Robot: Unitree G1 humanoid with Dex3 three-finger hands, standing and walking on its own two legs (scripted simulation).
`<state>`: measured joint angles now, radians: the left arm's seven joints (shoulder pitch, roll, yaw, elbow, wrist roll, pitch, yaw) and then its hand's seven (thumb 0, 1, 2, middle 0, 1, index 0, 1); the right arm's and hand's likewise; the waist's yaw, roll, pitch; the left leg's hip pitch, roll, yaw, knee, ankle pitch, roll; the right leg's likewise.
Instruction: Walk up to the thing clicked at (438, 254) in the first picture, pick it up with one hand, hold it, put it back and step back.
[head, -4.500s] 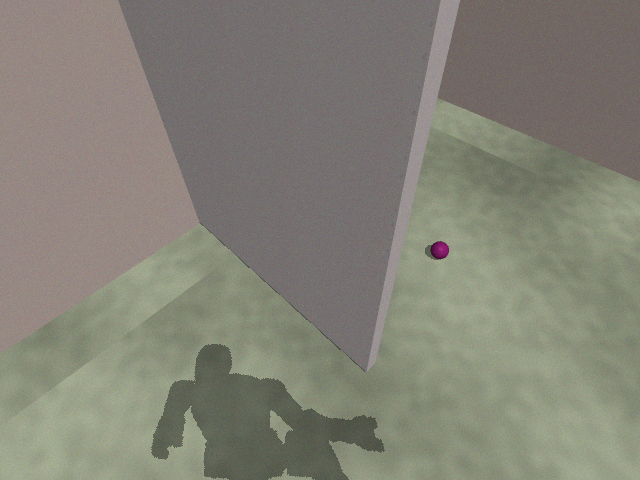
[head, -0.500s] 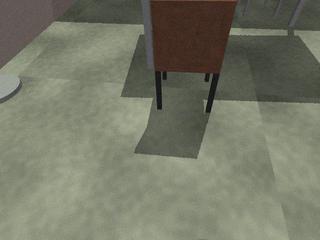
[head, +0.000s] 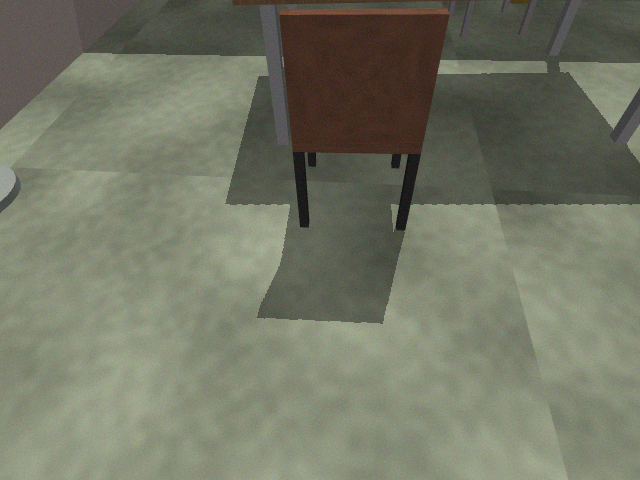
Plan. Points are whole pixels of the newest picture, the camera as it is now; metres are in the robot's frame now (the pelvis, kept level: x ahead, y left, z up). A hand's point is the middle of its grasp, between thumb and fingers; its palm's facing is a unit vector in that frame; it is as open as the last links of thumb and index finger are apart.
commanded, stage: stand
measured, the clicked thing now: out of the picture -0.15 +1.09 -0.74
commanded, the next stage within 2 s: none
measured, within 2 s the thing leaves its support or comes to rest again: neither
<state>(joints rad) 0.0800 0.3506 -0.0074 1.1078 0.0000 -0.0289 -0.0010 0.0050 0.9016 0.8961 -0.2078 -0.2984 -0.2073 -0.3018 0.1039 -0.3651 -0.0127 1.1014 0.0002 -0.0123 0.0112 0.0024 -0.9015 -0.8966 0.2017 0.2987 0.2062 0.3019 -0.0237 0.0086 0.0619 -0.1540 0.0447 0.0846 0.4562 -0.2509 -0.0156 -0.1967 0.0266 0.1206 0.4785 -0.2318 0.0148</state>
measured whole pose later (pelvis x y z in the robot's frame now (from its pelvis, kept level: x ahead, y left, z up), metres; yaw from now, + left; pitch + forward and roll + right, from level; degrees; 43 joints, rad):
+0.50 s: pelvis -0.01 +0.00 +0.01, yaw +2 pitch -3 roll +0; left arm 0.11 0.34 0.00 1.17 0.01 -0.02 -0.01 0.00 0.90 0.90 -0.21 -0.30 -0.21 -0.30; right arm 0.08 -0.35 -0.02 1.14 -0.01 -0.01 0.02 0.00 -0.90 -0.90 0.20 0.30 0.21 0.30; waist -0.01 0.01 0.06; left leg -0.13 0.04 0.05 0.34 -0.16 -0.02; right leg -0.14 0.02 0.08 0.33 -0.14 0.01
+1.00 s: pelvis +0.00 +0.00 +0.01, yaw +3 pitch -2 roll +0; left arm 0.11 0.34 -0.01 1.14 0.01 -0.01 -0.01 0.00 0.90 0.90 -0.21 -0.30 -0.21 -0.30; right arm 0.10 -0.35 -0.01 1.14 -0.01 -0.01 0.02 0.00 -0.90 -0.90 0.20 0.30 0.21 0.30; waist -0.01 0.00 0.05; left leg -0.13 0.03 0.04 0.34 -0.18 -0.01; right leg -0.14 0.00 0.07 0.33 -0.16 0.02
